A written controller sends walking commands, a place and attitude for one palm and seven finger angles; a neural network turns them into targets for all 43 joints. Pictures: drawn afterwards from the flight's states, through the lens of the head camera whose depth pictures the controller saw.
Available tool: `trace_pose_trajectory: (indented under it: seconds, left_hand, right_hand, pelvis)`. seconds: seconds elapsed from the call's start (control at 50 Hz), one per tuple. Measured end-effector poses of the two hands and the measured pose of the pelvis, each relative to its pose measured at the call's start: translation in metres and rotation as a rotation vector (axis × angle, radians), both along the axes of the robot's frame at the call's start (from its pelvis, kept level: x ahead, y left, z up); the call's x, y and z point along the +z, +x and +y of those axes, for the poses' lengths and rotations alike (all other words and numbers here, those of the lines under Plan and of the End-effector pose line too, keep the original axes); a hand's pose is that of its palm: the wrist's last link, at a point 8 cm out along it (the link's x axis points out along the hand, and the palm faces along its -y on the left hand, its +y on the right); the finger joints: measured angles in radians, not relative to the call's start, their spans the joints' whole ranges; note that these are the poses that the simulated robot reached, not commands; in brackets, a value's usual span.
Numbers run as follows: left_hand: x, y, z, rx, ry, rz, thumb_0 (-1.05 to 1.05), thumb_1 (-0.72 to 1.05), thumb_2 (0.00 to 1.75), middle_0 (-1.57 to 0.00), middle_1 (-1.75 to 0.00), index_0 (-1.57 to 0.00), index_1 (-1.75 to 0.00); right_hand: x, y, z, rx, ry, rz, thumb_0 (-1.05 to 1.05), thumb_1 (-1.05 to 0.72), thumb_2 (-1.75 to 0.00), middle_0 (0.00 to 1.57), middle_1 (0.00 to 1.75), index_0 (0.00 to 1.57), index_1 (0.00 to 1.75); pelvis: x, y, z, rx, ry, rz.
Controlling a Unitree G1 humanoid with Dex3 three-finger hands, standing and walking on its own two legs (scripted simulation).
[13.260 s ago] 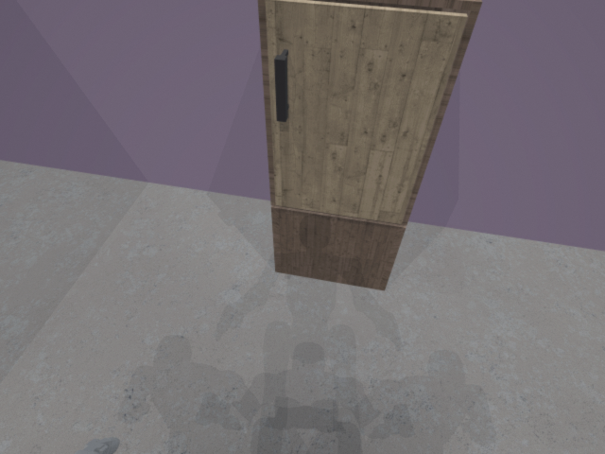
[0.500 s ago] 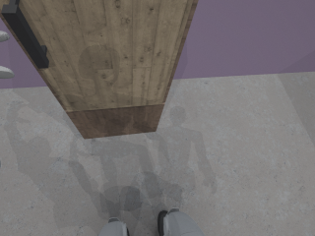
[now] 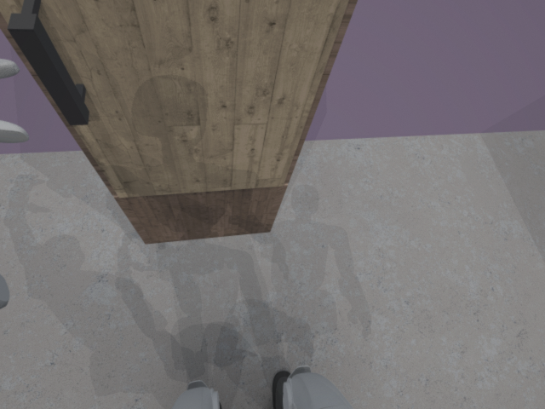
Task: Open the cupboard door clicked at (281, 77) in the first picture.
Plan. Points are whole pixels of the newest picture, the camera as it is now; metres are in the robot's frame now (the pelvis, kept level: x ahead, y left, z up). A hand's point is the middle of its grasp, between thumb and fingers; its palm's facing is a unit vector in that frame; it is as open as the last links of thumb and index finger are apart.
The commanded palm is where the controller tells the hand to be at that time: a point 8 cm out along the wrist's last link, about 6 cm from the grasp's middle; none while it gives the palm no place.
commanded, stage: move the hooked fingers beside the handle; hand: left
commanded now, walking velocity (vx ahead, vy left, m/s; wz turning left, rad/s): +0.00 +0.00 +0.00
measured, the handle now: (57, 65) +0.55 +0.24 +0.11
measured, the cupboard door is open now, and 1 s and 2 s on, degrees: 0 0 0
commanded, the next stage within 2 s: slide the fingers in behind the handle in 0.38 s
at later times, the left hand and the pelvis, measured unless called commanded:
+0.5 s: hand out of the picture +0.50 +0.29 +0.12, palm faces +0.06 -1.00 -0.01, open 14.0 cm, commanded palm +0.49 +0.33 +0.11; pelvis -0.01 -0.01 +0.00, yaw +0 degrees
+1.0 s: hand (10, 89) +0.50 +0.28 +0.12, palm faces +0.07 -1.00 +0.00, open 14.4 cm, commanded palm +0.48 +0.29 +0.11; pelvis -0.01 -0.01 +0.00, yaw +1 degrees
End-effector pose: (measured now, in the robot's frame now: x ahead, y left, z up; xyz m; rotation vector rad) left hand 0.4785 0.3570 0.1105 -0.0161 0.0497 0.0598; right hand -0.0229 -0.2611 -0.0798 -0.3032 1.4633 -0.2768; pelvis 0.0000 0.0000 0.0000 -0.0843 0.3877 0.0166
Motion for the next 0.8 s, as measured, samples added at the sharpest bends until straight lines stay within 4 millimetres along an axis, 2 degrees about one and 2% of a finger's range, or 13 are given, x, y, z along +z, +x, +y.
trace_pose_trajectory:
  seconds: [0.14, 0.26, 0.38, 0.62, 0.8]
  left_hand:
    - [0.005, -0.004, -0.004, -0.005, 0.009, -0.009, -0.01, -0.5, 0.3, -0.29, -1.2, -0.3, -1.2]
    - [0.005, -0.007, -0.009, -0.01, 0.014, 0.0, -0.01, -0.5, 0.3, -0.3, -1.2, -0.3, -1.2]
    - [0.005, -0.007, -0.013, -0.003, 0.018, -0.003, -0.01, -0.5, 0.3, -0.3, -1.2, -0.3, -1.2]
    - [0.007, -0.001, -0.02, -0.016, 0.022, -0.008, -0.01, -0.5, 0.3, -0.3, -1.2, -0.3, -1.2]
    - [0.006, -0.003, -0.025, 0.003, 0.021, -0.014, -0.01, -0.5, 0.3, -0.3, -1.2, -0.28, -1.2]
  right_hand:
    - [-0.004, 0.018, -0.004, 0.026, -0.001, -0.054, 0.01, -0.9, -0.9, 0.2, 0.3, 0.21, 0.3]
    - [-0.005, 0.02, -0.007, 0.037, -0.003, -0.07, 0.01, -0.9, -0.9, 0.2, 0.3, 0.21, 0.3]
    - [-0.006, 0.01, -0.01, 0.031, -0.009, -0.056, 0.01, -0.9, -0.9, 0.2, 0.3, 0.21, 0.3]
    - [-0.004, -0.024, -0.011, -0.007, -0.015, 0.015, 0.01, -0.9, -0.9, 0.2, 0.3, 0.21, 0.3]
    - [-0.002, -0.027, -0.008, -0.017, -0.003, 0.021, 0.01, -0.9, -0.9, 0.2, 0.3, 0.21, 0.3]
  pelvis:
    - [0.0, -0.002, -0.002, 0.006, 0.002, -0.009]
    - [-0.001, -0.006, -0.004, 0.008, 0.006, -0.015]
    - [-0.002, -0.011, -0.007, 0.008, 0.008, -0.014]
    - [-0.003, -0.015, -0.009, 0.002, 0.009, -0.004]
    - [-0.001, -0.013, -0.008, 0.001, 0.01, -0.01]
